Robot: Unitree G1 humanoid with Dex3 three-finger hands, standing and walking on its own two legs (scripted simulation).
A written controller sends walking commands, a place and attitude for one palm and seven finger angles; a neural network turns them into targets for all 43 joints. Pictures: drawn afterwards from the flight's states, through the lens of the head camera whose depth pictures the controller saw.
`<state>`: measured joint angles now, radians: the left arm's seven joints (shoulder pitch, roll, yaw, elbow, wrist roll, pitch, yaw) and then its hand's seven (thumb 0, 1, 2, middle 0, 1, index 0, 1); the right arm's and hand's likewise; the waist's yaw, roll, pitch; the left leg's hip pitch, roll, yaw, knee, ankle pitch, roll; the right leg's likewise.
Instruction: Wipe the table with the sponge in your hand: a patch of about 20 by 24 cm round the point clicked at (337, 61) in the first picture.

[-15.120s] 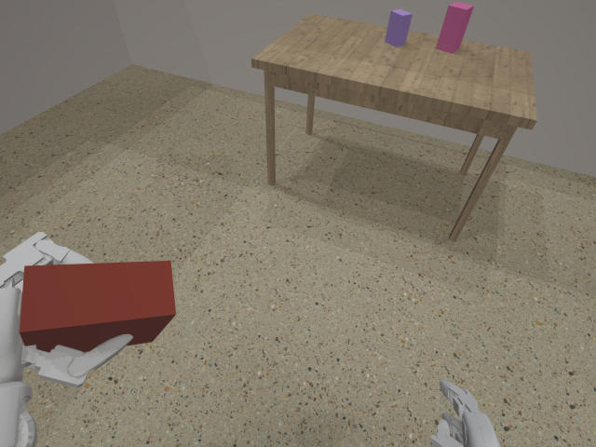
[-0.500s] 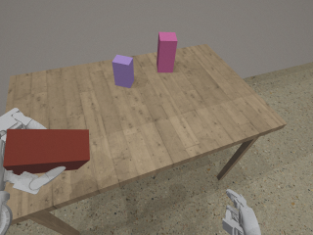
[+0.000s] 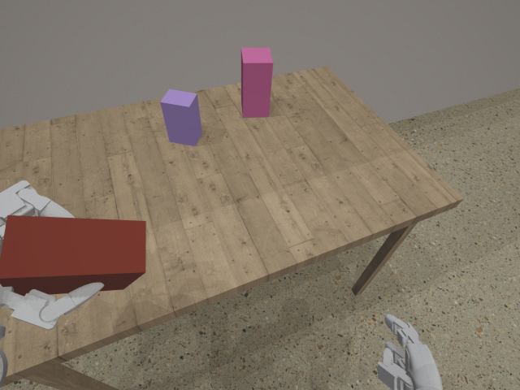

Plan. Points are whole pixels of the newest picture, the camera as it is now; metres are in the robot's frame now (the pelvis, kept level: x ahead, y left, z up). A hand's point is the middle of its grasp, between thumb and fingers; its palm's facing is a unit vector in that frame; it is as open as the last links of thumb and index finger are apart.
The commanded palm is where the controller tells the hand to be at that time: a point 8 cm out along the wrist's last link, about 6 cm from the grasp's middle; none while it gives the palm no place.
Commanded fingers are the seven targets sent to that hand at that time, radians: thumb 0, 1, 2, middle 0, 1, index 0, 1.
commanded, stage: come to a stop and stand still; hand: left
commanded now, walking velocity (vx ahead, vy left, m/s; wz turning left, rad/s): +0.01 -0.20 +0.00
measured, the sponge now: (96, 259) +0.23 +0.21 +0.14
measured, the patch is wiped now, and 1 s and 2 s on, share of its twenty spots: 0.00 0.00 0.00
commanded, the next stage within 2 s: look again from close up in 0.96 s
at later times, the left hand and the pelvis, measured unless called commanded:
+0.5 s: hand (10, 269) +0.21 +0.28 +0.16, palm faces +0.30 -0.87 -0.38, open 9.7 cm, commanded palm +0.14 +0.33 +0.18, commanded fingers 0.00 0.10 1.30 -1.20 -1.60 -1.20 -1.60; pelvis -0.02 +0.05 +0.00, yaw -1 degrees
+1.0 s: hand out of the picture +0.19 +0.32 +0.15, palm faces +0.36 -0.86 -0.36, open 9.7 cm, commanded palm +0.13 +0.35 +0.18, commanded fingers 0.00 0.10 1.30 -1.20 -1.60 -1.20 -1.60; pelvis -0.03 +0.07 +0.01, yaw +0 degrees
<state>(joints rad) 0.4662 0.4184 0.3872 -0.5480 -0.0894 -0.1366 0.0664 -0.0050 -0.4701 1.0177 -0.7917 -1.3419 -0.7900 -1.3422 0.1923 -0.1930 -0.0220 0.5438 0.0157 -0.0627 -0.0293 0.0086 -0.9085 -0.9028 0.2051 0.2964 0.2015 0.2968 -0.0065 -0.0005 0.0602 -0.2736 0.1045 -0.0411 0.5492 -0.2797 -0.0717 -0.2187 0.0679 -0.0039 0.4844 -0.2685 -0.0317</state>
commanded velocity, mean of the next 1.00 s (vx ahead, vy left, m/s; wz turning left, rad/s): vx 0.00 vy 0.00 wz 0.00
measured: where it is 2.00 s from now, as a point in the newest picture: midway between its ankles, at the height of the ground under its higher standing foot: outside the picture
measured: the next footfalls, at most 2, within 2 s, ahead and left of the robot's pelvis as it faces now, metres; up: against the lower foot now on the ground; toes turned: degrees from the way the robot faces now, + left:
none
